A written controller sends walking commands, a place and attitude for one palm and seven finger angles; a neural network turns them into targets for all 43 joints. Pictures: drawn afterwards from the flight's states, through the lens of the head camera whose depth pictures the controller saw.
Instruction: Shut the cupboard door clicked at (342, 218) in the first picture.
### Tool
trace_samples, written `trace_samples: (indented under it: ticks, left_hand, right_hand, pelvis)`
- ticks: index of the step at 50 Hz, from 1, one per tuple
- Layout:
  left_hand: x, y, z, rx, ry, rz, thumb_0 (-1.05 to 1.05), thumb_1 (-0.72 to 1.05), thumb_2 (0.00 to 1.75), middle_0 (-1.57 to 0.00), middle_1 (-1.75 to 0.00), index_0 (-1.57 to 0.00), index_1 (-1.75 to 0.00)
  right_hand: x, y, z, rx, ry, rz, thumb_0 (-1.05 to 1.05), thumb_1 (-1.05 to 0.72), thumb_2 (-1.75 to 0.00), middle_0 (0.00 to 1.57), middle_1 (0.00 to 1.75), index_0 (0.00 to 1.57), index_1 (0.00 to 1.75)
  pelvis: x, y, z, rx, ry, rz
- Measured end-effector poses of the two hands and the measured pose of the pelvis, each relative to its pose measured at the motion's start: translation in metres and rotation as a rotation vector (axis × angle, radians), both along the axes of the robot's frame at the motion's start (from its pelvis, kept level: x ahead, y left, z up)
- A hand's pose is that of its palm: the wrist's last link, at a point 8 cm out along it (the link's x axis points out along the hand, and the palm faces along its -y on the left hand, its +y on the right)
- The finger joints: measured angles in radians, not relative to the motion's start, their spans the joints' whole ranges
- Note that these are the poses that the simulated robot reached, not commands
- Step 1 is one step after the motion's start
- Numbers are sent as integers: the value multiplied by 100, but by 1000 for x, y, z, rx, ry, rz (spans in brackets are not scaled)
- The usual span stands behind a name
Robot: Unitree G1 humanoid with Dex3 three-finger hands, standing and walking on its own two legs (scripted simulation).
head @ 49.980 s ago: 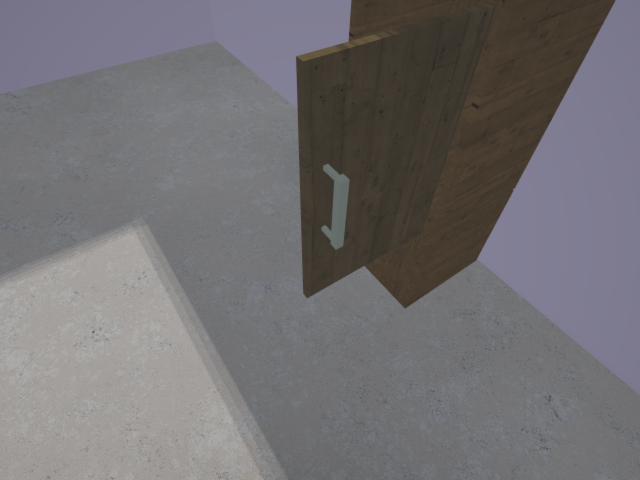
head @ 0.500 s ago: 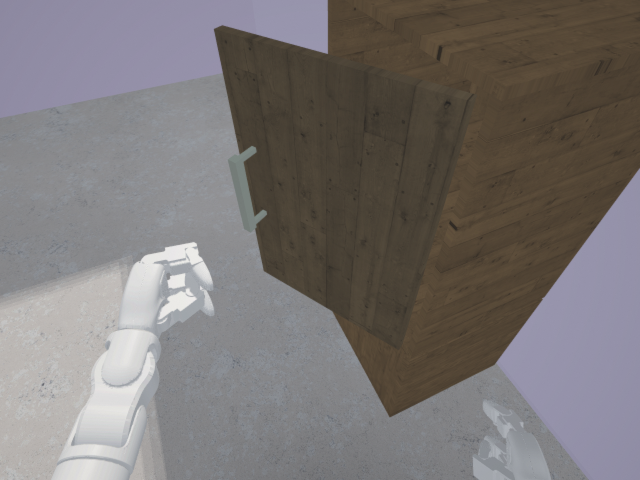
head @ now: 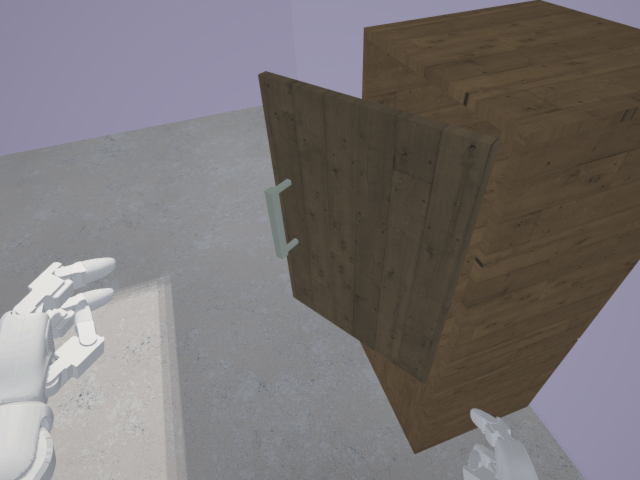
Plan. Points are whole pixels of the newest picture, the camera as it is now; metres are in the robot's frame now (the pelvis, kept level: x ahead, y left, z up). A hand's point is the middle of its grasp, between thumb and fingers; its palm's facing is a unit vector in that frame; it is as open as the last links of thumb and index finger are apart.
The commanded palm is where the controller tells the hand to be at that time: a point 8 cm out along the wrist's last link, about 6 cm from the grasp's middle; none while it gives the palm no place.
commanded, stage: draw the hand back to the body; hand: left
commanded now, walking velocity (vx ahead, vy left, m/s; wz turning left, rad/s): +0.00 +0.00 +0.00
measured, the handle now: (283, 220) +0.60 +0.16 -0.04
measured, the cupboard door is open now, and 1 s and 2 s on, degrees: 31 31 31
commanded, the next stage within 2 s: step back with the hand held close in 0.44 s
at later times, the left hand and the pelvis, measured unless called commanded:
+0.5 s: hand (84, 356) +0.18 +0.25 +0.16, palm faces +0.44 -0.80 -0.41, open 7.4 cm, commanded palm +0.13 +0.28 +0.17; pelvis -0.01 -0.01 +0.00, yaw -1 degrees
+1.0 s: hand (57, 364) +0.17 +0.27 +0.16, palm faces +0.37 -0.78 -0.50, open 7.4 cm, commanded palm +0.11 +0.31 +0.17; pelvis -0.04 +0.01 -0.01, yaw -1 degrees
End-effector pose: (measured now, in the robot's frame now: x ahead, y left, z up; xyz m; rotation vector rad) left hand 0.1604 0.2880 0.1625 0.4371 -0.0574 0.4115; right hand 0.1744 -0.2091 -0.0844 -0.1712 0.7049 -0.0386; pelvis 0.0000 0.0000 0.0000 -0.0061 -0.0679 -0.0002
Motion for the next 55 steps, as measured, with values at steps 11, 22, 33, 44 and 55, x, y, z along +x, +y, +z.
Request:
trace_samples:
  ticks: [11,22,33,44,55]
  left_hand:
    - [-30,8,18,65,-64,73,2,89,90,-27,-37,-27,-37]
    - [-26,-7,12,38,-72,20,2,89,90,-22,-30,-21,-31]
    - [-21,-4,18,95,-75,10,2,88,90,-21,-30,-21,-30]
    - [-16,9,14,146,-29,-53,2,88,90,-21,-30,-21,-30]
    - [-50,24,13,166,-98,-63,2,88,90,-21,-30,-21,-30]
  right_hand:
    - [-7,-17,0,-17,-29,-24,2,-91,-90,20,30,20,30]
    - [-13,-25,7,-27,-63,-42,2,-91,-90,20,30,20,30]
    - [-17,-30,0,-28,-21,-58,2,-91,-90,20,30,20,30]
    - [-30,-35,-2,-79,47,-149,2,-91,-90,20,30,20,30]
    - [-60,-20,9,-107,13,-136,2,-91,-90,20,30,20,30]
  pelvis:
    - [-7,-5,0,2,-14,1]
    - [-13,-14,0,2,-24,-6]
    - [-12,-13,-1,-11,24,-1]
    - [-19,4,-5,-1,79,-13]
    - [-52,12,-11,-14,80,-11]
